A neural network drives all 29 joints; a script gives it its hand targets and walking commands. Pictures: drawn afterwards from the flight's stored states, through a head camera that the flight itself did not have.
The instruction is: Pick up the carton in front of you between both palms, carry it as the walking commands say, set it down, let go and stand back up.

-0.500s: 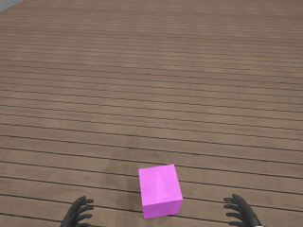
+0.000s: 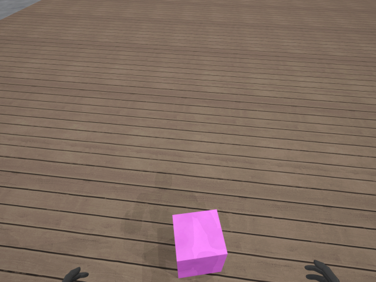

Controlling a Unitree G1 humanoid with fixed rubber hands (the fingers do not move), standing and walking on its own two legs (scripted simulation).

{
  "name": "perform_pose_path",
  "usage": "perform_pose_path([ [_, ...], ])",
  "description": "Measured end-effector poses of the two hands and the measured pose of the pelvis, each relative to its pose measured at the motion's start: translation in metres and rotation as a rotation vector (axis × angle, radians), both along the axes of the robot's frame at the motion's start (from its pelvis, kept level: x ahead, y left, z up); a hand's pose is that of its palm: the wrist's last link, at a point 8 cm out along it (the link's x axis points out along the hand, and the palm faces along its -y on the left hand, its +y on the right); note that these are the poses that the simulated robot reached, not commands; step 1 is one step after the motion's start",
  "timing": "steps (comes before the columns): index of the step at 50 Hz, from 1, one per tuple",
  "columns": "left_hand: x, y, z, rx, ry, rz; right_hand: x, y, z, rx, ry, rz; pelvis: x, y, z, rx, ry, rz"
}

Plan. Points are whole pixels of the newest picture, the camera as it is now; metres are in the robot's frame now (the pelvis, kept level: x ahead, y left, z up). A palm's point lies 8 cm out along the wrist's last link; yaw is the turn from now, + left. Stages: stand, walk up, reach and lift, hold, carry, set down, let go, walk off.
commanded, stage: stand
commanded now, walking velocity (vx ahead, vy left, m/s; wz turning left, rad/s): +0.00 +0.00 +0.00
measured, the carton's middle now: (197, 244) +0.46 -0.03 -0.64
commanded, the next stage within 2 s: none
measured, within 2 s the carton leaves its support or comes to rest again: neither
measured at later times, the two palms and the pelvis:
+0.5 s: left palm out of the picture +0.09 +0.28 -0.10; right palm out of the picture +0.10 -0.28 -0.09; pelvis -0.01 +0.01 +0.00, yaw +0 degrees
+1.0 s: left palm out of the picture +0.05 +0.29 -0.10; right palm out of the picture +0.06 -0.29 -0.09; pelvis -0.03 +0.01 +0.01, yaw +0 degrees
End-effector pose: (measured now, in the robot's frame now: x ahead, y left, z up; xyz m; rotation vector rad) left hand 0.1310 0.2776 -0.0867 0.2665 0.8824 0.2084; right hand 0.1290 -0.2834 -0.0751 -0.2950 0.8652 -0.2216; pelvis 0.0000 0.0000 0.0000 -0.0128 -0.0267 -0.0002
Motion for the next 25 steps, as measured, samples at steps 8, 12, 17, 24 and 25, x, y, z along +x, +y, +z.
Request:
perform_pose_path([
  [8,-0.009,0.0,-0.008,-0.004,0.039,0.003,-0.008,0.006,-0.007,0.004,0.038,-0.009,0.0,0.003,0.001,0.0,-0.004,0.0],
  [12,-0.014,0.0,-0.009,-0.004,0.051,0.007,-0.013,0.009,-0.01,0.01,0.053,-0.011,-0.001,0.004,0.001,0.0,-0.008,0.001],
  [17,-0.021,0.003,-0.01,0.0,0.068,0.013,-0.02,0.009,-0.012,0.01,0.07,-0.014,-0.004,0.005,0.002,0.001,-0.014,0.001],
  [24,-0.034,0.007,-0.012,0.005,0.096,0.019,-0.032,0.007,-0.014,0.005,0.094,-0.019,-0.01,0.005,0.003,0.003,-0.022,0.001],
  [25,-0.036,0.007,-0.012,0.006,0.1,0.02,-0.034,0.007,-0.014,0.004,0.097,-0.019,-0.011,0.005,0.004,0.003,-0.023,0.001],
])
